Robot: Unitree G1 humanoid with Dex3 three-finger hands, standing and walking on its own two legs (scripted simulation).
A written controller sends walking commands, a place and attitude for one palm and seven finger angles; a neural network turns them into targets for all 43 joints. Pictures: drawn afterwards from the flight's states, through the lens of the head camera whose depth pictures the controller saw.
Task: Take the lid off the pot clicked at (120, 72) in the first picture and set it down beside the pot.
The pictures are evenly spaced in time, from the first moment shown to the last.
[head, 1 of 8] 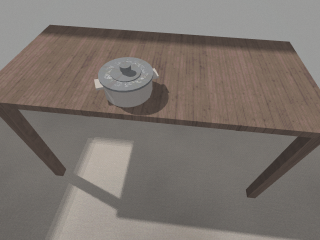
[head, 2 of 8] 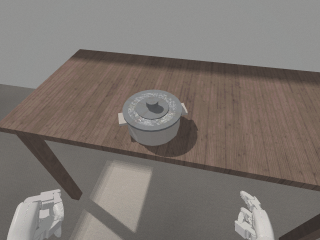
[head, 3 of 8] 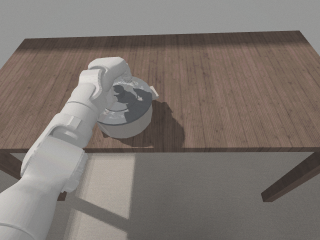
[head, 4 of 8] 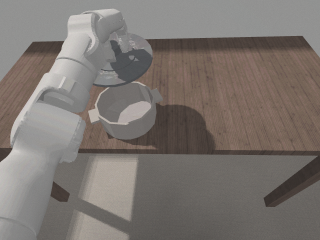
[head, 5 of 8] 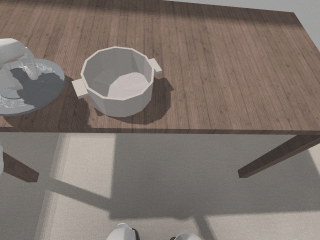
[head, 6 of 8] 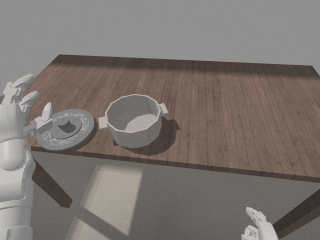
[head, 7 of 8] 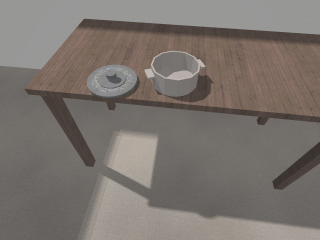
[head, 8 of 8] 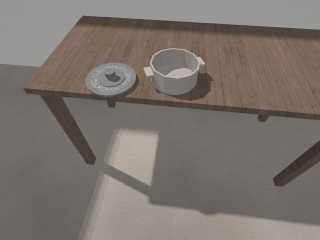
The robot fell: no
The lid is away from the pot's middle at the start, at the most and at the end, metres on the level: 0.00 0.25 0.25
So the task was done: yes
